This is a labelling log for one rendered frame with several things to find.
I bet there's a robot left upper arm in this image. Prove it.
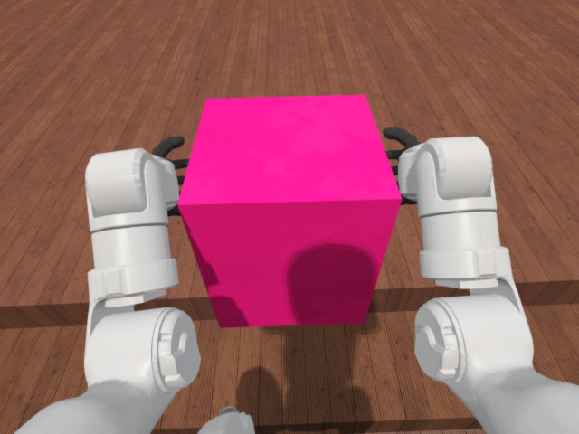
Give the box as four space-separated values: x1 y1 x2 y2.
14 307 201 434

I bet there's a left robot thigh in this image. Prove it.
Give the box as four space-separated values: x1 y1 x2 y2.
197 412 255 434

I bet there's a right robot forearm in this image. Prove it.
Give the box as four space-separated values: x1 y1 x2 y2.
398 137 534 355

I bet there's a robot right upper arm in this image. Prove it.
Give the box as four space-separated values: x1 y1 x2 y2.
414 294 579 434

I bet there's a carton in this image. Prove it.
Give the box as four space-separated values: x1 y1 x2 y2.
177 95 402 328

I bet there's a left robot hand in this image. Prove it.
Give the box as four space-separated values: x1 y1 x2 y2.
152 136 190 216

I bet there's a left robot shin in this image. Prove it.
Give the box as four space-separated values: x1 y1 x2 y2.
220 407 240 415

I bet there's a right robot hand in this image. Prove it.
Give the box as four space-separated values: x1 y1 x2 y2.
383 127 421 205

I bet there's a left robot forearm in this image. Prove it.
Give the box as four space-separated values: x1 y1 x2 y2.
84 148 179 382

